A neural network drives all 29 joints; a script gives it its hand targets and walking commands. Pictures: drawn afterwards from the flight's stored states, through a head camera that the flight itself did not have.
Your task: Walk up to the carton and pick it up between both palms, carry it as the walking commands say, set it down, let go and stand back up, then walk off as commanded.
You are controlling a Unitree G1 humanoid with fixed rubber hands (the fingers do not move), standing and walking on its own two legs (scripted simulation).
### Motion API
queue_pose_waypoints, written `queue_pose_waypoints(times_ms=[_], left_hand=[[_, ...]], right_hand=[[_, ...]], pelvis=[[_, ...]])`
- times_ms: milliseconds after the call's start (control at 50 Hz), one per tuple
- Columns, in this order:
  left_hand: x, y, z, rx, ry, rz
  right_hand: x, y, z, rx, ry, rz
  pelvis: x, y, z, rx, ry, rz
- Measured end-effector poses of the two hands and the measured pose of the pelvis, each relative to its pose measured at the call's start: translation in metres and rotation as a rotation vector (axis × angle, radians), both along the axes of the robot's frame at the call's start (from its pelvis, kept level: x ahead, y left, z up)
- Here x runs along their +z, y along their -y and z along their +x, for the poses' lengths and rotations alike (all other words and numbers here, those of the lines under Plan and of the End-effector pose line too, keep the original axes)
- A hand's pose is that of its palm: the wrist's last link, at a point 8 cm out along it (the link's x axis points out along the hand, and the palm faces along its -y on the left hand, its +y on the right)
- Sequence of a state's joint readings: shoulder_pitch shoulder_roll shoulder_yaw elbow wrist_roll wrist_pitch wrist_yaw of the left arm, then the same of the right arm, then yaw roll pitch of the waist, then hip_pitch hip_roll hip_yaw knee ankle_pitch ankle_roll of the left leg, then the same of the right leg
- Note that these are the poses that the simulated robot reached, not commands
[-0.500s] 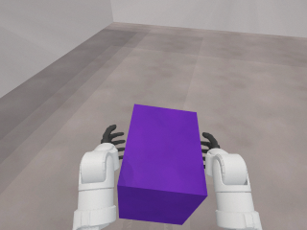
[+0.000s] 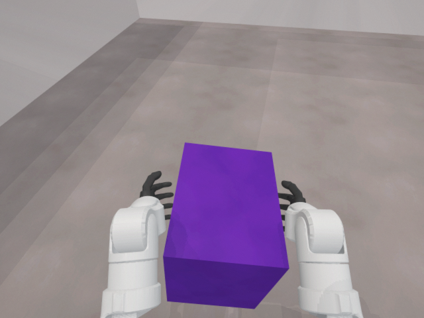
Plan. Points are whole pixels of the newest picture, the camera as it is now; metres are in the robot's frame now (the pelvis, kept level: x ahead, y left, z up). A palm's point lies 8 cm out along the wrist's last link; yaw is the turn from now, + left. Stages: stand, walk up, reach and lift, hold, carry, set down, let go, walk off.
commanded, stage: carry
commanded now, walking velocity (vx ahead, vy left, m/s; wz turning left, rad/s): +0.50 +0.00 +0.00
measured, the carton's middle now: (219, 226) +0.31 +0.00 -0.01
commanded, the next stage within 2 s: none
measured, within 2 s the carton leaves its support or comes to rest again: neither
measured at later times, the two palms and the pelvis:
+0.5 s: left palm (168, 102) +0.64 +0.13 +0.08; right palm (263, 102) +0.65 -0.14 +0.06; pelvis +0.34 -0.02 +0.00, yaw +3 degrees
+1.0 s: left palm (174, 59) +0.84 +0.13 +0.11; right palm (256, 59) +0.84 -0.14 +0.10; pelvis +0.54 -0.01 +0.00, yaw +0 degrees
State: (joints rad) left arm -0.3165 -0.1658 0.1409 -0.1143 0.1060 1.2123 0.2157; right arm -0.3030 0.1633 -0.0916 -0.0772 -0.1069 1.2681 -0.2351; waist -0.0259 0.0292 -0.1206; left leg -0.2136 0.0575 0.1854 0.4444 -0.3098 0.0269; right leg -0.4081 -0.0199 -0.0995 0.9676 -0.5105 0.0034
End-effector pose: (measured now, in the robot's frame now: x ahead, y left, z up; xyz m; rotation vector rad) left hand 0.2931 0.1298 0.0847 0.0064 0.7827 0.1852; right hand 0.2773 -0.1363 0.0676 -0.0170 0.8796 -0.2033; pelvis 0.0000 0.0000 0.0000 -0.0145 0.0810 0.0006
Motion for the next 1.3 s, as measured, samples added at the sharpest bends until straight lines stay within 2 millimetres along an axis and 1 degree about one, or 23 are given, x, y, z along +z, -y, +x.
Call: queue_pose_waypoints(times_ms=[40,80,140,200,260,320,380,440,500,540,580,600,640,700,760,800,840,940,1020,1080,1160,1220,1300], left_hand=[[-0.003,0.005,0.030,-0.008,-0.014,-0.018],[-0.006,0.009,0.060,-0.005,-0.002,-0.040],[-0.009,0.016,0.108,0.012,0.051,-0.046],[-0.009,0.020,0.156,0.037,0.085,-0.011],[-0.011,0.018,0.195,0.079,0.049,0.000],[-0.017,0.013,0.225,0.112,-0.008,-0.001],[-0.018,0.008,0.257,0.134,-0.029,0.003],[-0.014,0.003,0.296,0.134,0.000,0.002],[-0.007,0.000,0.344,0.109,0.063,-0.005],[-0.004,-0.003,0.379,0.079,0.115,-0.016],[-0.006,-0.006,0.413,0.051,0.149,-0.038],[-0.010,-0.006,0.425,0.046,0.142,-0.055],[-0.019,-0.007,0.442,0.035,0.093,-0.062],[-0.030,-0.008,0.455,0.014,0.000,-0.040],[-0.031,-0.008,0.467,0.015,-0.047,-0.028],[-0.026,-0.008,0.478,0.027,-0.040,-0.030],[-0.019,-0.007,0.490,0.042,-0.005,-0.036],[0.009,-0.002,0.524,0.059,0.080,-0.011],[0.024,0.004,0.548,0.058,0.108,0.007],[0.023,0.010,0.558,0.044,0.092,0.022],[0.012,0.017,0.565,0.023,0.035,0.037],[0.001,0.020,0.568,0.019,0.008,0.026],[-0.015,0.022,0.572,0.028,-0.016,-0.001]], right_hand=[[0.000,0.005,0.025,-0.014,-0.012,-0.013],[0.002,0.009,0.055,-0.020,0.001,-0.025],[0.003,0.016,0.110,-0.010,0.051,-0.024],[-0.004,0.020,0.168,0.010,0.084,0.009],[-0.010,0.018,0.216,0.045,0.047,0.022],[-0.013,0.013,0.256,0.075,-0.006,0.020],[-0.015,0.007,0.294,0.093,-0.025,0.029],[-0.012,0.003,0.332,0.083,0.005,0.041],[-0.007,0.000,0.372,0.060,0.069,0.040],[-0.003,-0.003,0.399,0.038,0.124,0.026],[-0.001,-0.005,0.425,0.014,0.160,-0.002],[0.000,-0.006,0.435,0.007,0.157,-0.021],[-0.001,-0.007,0.450,-0.008,0.112,-0.041],[-0.009,-0.008,0.462,-0.017,0.020,-0.050],[-0.014,-0.008,0.474,-0.015,-0.026,-0.034],[-0.011,-0.008,0.486,-0.012,-0.017,-0.027],[-0.003,-0.008,0.502,-0.007,0.020,-0.025],[0.021,-0.003,0.542,0.006,0.108,0.000],[0.030,0.002,0.565,0.007,0.139,0.007],[0.029,0.008,0.573,0.000,0.127,0.004],[0.019,0.014,0.576,-0.010,0.075,-0.006],[0.012,0.018,0.579,-0.016,0.051,-0.016],[0.004,0.020,0.583,-0.018,0.030,-0.038]], pelvis=[[0.003,0.004,0.026,0.010,0.001,-0.010],[0.001,0.010,0.053,0.013,0.006,-0.011],[-0.010,0.022,0.100,0.017,0.018,-0.004],[-0.020,0.033,0.151,0.051,0.014,-0.039],[-0.014,0.041,0.190,0.065,-0.020,-0.011],[-0.002,0.044,0.225,0.085,-0.038,0.022],[0.004,0.043,0.260,0.080,-0.038,0.038],[0.004,0.035,0.297,0.059,-0.013,0.036],[-0.004,0.023,0.339,0.057,0.023,0.026],[-0.016,0.013,0.372,0.045,0.049,0.009],[-0.026,0.004,0.401,0.031,0.053,0.003],[-0.025,0.003,0.409,0.034,0.050,0.016],[-0.019,0.000,0.423,0.023,0.051,0.015],[-0.008,-0.004,0.443,-0.010,0.050,-0.002],[-0.002,-0.005,0.460,-0.006,0.048,-0.016],[0.000,-0.003,0.471,-0.005,0.054,-0.011],[-0.001,0.001,0.483,-0.001,0.058,0.004],[-0.001,0.007,0.518,0.001,0.037,0.015],[-0.003,0.012,0.543,0.008,0.021,0.017],[-0.004,0.015,0.557,0.005,0.019,0.020],[-0.004,0.018,0.568,0.003,0.019,0.025],[-0.007,0.021,0.571,0.004,0.012,0.024],[-0.009,0.025,0.568,0.000,0.004,0.025]])
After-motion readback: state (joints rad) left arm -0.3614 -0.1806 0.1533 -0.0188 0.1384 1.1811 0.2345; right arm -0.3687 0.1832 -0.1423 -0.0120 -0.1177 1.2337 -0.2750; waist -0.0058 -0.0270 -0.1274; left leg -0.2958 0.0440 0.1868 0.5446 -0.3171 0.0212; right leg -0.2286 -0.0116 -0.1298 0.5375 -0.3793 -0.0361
